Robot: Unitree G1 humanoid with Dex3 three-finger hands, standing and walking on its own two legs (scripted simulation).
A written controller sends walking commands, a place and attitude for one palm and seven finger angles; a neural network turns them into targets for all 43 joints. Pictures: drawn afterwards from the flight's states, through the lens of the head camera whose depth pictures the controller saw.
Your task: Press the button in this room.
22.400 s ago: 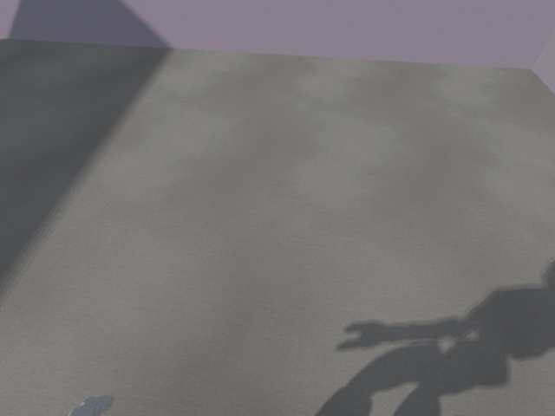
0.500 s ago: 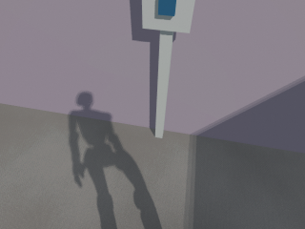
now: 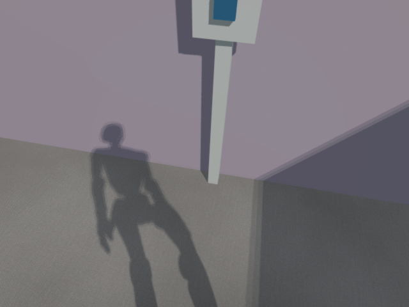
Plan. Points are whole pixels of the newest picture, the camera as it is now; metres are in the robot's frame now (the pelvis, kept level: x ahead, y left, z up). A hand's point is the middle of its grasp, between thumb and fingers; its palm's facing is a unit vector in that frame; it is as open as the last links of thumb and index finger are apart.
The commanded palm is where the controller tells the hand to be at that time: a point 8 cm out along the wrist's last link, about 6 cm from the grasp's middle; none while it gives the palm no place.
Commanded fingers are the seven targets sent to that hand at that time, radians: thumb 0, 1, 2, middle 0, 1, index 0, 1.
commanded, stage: turn to face it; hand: left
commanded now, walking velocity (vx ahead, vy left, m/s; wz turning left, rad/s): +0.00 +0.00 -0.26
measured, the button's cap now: (225, 6) +0.89 +0.00 +0.22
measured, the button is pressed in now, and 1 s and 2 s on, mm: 0 0 0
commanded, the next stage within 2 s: take the last steps up to it in 0.12 s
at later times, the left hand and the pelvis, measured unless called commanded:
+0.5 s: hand out of the picture +0.06 +0.15 -0.18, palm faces -0.07 -0.97 -0.21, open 7.4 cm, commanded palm none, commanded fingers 0.00 0.90 0.90 -0.20 -0.30 -0.20 -0.30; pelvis +0.03 -0.04 -0.02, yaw -6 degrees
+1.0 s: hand out of the picture +0.13 +0.10 -0.19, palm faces -0.04 -0.99 -0.12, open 7.4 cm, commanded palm none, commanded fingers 0.00 0.90 0.90 -0.20 -0.30 -0.20 -0.30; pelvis +0.22 -0.06 -0.03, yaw -9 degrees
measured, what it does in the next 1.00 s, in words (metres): walks ahead: left foot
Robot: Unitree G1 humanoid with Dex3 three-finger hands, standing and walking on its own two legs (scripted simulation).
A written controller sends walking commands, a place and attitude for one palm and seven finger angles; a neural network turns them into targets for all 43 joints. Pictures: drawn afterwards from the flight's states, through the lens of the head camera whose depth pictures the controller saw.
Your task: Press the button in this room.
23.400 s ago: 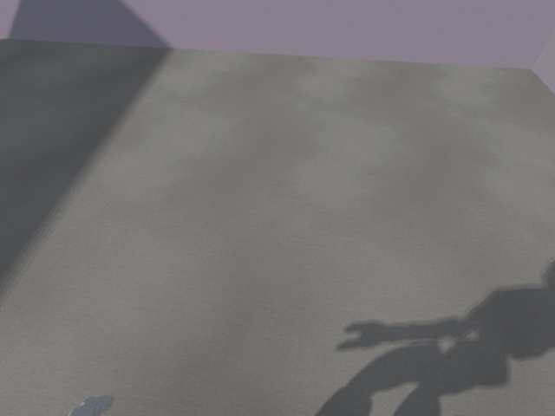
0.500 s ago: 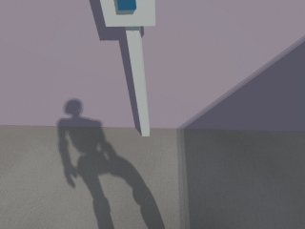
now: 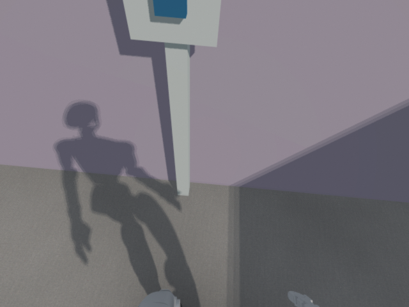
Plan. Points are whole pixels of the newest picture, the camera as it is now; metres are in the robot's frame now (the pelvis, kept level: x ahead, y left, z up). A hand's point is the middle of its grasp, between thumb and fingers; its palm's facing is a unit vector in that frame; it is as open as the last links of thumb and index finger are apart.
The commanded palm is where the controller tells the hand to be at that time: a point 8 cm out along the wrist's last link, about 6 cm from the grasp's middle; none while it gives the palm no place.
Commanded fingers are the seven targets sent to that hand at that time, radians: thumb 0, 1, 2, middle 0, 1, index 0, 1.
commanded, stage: take the last steps up to it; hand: left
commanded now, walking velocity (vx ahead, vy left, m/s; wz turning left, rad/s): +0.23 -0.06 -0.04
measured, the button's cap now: out of the picture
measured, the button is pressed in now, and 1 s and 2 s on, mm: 0 0 0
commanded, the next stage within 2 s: come to a stop and stand still in 0.20 s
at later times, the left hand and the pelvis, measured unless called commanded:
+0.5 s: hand (168, 239) +0.27 +0.12 -0.14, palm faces -0.05 -0.97 -0.23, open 7.3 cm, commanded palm none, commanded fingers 0.00 0.90 0.90 -0.20 -0.30 -0.20 -0.30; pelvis +0.15 -0.05 +0.01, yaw +0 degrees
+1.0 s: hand out of the picture +0.10 +0.23 -0.16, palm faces +0.10 -0.98 -0.20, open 7.4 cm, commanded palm none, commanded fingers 0.00 0.90 0.90 -0.20 -0.30 -0.20 -0.30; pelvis +0.10 +0.02 +0.03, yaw +1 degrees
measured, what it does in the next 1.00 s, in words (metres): steps on the spot: right foot, then left foot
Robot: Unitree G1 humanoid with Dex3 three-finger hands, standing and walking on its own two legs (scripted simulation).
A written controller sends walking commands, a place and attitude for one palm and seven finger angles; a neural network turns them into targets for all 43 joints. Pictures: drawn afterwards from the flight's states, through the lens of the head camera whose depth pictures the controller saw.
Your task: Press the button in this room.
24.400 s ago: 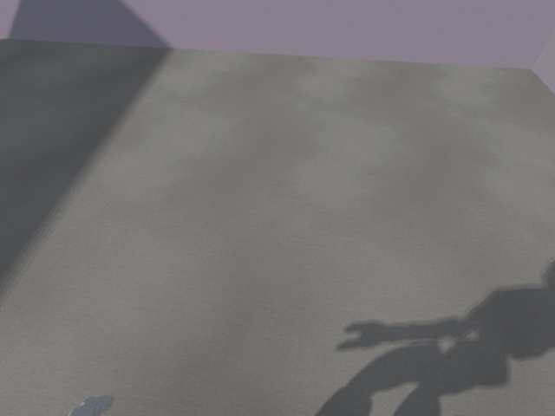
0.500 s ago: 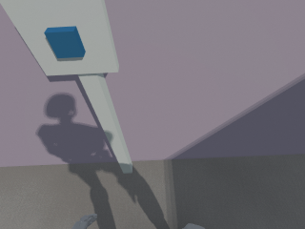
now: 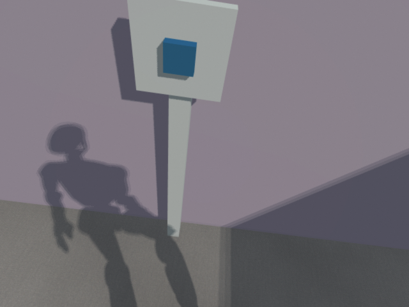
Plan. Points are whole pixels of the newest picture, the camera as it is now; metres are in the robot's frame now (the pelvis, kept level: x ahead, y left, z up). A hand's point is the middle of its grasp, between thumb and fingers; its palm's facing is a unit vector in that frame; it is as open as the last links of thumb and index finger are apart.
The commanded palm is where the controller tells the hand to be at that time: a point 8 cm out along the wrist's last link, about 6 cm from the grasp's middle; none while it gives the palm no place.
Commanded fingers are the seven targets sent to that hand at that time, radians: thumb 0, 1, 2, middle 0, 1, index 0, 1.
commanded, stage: come to a stop and stand still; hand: left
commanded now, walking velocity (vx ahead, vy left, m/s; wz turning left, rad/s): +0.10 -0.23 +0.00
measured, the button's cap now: (179, 57) +0.56 +0.13 +0.22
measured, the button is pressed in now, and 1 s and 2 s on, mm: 0 0 0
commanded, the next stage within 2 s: look again from close up in 0.90 s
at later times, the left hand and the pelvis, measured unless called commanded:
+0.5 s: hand out of the picture +0.10 +0.11 -0.17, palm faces -0.05 -0.98 -0.21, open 7.3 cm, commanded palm none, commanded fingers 0.00 0.90 0.90 -0.20 -0.30 -0.20 -0.30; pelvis +0.01 -0.06 -0.01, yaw -1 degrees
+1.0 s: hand out of the picture +0.00 +0.10 -0.18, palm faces +0.02 -0.98 -0.21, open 7.3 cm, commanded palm none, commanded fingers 0.00 0.90 0.90 -0.20 -0.30 -0.20 -0.30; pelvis +0.02 -0.08 +0.00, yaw -1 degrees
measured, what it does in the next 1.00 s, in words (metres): steps on the spot: right foot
